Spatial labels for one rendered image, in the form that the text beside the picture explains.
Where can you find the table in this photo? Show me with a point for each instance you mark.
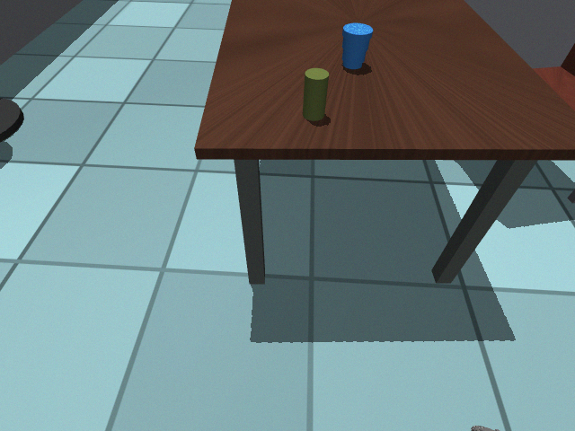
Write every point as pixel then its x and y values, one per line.
pixel 438 83

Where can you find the chair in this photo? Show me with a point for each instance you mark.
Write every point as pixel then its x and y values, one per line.
pixel 562 80

